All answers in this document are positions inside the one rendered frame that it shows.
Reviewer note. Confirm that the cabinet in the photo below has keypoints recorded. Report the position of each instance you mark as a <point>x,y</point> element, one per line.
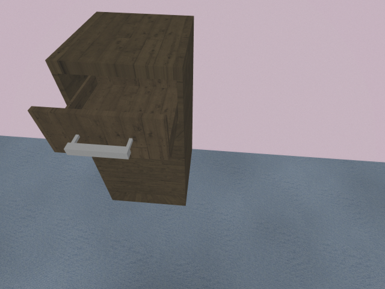
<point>134,45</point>

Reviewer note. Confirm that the drawer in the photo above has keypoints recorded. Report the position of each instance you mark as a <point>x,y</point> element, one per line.
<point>109,110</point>

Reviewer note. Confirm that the handle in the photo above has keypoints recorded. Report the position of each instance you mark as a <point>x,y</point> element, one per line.
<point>98,150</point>

